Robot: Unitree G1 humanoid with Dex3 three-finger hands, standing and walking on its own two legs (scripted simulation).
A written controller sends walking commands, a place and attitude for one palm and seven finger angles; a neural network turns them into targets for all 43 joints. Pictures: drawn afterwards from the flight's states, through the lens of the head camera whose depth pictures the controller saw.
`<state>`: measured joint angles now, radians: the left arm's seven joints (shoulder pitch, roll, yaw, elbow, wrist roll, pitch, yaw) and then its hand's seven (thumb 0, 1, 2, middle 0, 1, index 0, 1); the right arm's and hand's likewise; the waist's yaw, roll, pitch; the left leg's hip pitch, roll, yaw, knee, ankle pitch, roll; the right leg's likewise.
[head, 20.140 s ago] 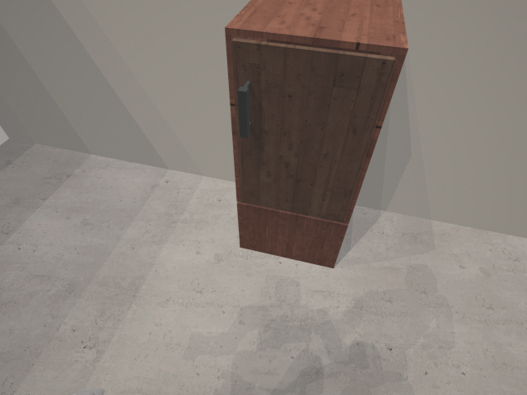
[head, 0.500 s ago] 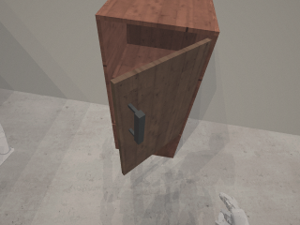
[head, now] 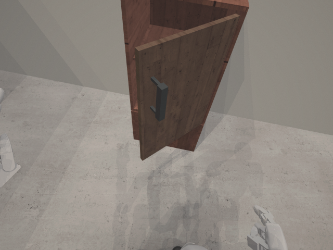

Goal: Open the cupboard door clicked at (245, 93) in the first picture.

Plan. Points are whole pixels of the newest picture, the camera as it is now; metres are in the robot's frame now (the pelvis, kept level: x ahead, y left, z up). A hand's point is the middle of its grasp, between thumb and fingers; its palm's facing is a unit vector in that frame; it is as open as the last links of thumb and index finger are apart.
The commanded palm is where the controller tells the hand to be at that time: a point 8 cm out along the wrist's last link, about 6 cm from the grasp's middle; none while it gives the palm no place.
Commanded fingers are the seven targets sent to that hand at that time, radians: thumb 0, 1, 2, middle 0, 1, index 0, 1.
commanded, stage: stop stepping back and stand still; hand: left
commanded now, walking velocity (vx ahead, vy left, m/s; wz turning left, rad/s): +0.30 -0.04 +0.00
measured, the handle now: (157, 99) +0.53 +0.06 +0.01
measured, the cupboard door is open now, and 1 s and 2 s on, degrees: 48 48 48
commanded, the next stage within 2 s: let the arm hang, fingers relaxed in 0.70 s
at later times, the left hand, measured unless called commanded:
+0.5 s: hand out of the picture +0.11 +0.27 +0.18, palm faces +0.45 -0.77 -0.44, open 7.4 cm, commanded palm +0.06 +0.30 +0.19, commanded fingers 0.00 0.90 0.90 -0.20 -0.30 -0.20 -0.30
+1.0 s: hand out of the picture +0.07 +0.21 -0.10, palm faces +0.06 -0.96 -0.29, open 7.4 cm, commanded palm none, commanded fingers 0.00 0.90 0.90 -0.20 -0.30 -0.20 -0.30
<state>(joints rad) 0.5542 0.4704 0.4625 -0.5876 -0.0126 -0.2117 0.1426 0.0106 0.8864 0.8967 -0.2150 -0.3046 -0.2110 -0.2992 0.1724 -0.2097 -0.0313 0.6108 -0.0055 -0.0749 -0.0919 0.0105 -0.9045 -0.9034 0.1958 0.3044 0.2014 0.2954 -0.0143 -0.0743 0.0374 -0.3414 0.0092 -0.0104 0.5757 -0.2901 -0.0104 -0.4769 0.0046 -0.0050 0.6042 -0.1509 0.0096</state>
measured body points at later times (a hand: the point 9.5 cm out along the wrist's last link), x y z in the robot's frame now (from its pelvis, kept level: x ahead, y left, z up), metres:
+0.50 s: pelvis -0.08 +0.00 +0.01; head -0.10 +0.02 +0.46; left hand +0.08 +0.31 +0.20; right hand +0.06 -0.23 -0.06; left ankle -0.04 +0.11 -0.73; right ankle -0.08 -0.10 -0.73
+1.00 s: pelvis -0.09 +0.00 +0.00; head -0.11 +0.00 +0.45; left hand +0.07 +0.26 -0.08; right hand +0.02 -0.24 -0.13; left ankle -0.06 +0.12 -0.73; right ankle -0.07 -0.10 -0.73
